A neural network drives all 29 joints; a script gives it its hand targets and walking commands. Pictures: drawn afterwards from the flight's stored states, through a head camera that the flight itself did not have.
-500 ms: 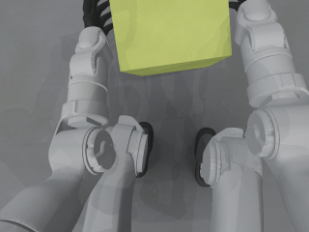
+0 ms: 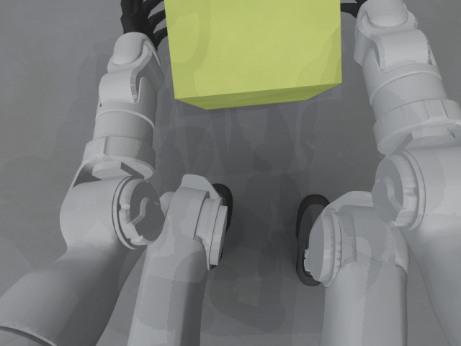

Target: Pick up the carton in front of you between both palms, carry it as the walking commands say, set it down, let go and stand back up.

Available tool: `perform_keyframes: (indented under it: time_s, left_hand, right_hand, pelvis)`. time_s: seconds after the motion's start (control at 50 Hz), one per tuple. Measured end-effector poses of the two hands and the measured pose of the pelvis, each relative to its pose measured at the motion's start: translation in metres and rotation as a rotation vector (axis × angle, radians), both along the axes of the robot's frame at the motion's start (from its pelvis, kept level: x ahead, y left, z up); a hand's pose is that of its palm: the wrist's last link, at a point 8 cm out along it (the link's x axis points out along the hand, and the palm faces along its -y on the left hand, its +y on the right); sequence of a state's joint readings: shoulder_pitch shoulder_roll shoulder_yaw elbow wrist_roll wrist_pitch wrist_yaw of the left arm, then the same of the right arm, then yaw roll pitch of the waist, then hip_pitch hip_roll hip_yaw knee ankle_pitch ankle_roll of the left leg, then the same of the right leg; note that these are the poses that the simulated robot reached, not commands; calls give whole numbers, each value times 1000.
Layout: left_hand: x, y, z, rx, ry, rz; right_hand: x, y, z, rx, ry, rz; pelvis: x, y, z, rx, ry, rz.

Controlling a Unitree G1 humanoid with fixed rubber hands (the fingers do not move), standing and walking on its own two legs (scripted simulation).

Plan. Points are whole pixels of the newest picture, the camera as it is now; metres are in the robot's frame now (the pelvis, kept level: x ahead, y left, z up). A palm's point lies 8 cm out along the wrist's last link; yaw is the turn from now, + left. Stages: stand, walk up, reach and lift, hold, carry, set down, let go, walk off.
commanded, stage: set down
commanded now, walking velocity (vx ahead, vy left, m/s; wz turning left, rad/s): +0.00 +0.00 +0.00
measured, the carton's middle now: (251, 38) +0.54 +0.03 -0.24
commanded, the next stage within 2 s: let go in 1.92 s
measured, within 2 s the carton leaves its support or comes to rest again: rests again in 0.10 s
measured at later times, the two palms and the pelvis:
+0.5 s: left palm (137, 39) +0.52 +0.19 -0.15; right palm (362, 6) +0.56 -0.12 -0.17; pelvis +0.00 +0.00 +0.00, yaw +1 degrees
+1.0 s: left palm (125, 46) +0.51 +0.21 -0.15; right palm out of the picture +0.57 -0.18 -0.15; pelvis +0.00 +0.00 +0.00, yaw +0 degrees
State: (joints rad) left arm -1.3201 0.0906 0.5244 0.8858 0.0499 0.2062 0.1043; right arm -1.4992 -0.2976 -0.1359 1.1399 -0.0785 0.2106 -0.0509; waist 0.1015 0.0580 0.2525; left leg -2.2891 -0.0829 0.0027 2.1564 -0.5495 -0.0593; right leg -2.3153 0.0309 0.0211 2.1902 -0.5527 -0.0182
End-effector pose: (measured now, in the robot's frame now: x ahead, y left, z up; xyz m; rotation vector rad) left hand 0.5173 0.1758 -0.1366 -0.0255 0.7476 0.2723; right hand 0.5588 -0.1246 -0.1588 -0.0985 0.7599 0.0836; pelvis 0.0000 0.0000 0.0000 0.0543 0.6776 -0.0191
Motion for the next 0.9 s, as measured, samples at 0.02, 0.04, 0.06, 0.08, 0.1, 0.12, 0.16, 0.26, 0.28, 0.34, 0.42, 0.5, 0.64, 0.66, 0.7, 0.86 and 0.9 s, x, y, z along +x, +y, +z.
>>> perform_keyframes:
  time_s: [0.02, 0.04, 0.06, 0.08, 0.1, 0.12, 0.16, 0.26, 0.28, 0.34, 0.42, 0.5, 0.64, 0.66, 0.7, 0.86, 0.9]
  left_hand:
    - [0, 1, -1, 4, 1, -5]
    - [0, 2, -1, 4, 1, -7]
    - [0, 2, -2, 0, 0, -5]
    - [0, 3, -3, -1, 0, -5]
    - [0, 3, -4, 1, 0, -6]
    - [0, 4, -4, 4, 1, -10]
    - [0, 6, -7, 6, 2, -11]
    - [0, 11, -11, 13, 15, -12]
    - [0, 12, -13, 17, 17, -12]
    - [0, 14, -14, 10, 18, -17]
    - [0, 14, -14, 17, 19, -23]
    - [0, 14, -15, 9, 17, -19]
    - [-3, 15, -19, 10, 2, -23]
    - [-6, 15, -24, 17, 16, -32]
    - [-12, 16, -32, 26, 41, -28]
    - [-21, 33, -39, 34, 25, 19]
    - [-18, 34, -35, 30, 7, 19]
  right_hand:
    - [0, 1, 0, 5, 0, 0]
    - [0, 1, -1, 9, -1, 0]
    - [-1, 1, -1, 12, -3, 0]
    - [0, 1, -1, 11, -4, 4]
    - [0, 2, -1, 16, -4, 6]
    - [0, 2, -1, 20, -5, 8]
    - [0, 3, -2, 30, -8, 15]
    - [0, 6, -4, 57, -10, 25]
    - [0, 7, -4, 60, -13, 31]
    - [0, 7, -5, 74, -18, 32]
    - [-1, 7, -7, 91, -24, 34]
    - [-1, 7, -8, 85, -35, 41]
    - [-4, 4, -17, 54, -30, 54]
    - [-7, 2, -23, 41, -20, 47]
    - [-13, -10, -33, 8, -1, 14]
    - [-8, -66, -28, -63, -33, -70]
    - [-2, -68, -17, -59, -47, -66]
  pelvis:
    - [0, 0, 0, -1, -5, -1]
    - [0, 0, -1, -1, -8, -1]
    - [0, 1, -1, 0, -10, -1]
    - [0, 1, -1, 0, -11, -1]
    - [0, 1, -1, 0, -13, -1]
    - [0, 1, -2, 0, -14, 0]
    - [0, 2, -2, -1, -17, 1]
    - [2, 2, -2, 0, -18, 5]
    - [2, 2, -1, 0, -19, 5]
    - [2, 1, -1, 1, -22, 8]
    - [1, 1, -1, 3, -30, 11]
    - [0, 0, -3, 4, -46, 10]
    - [-2, -1, -6, 8, -78, 3]
    - [-3, 0, -6, 8, -84, 3]
    - [-3, 0, -6, 9, -93, 2]
    - [-4, 2, -5, 0, -97, -9]
    - [-3, 2, -4, 1, -88, -13]
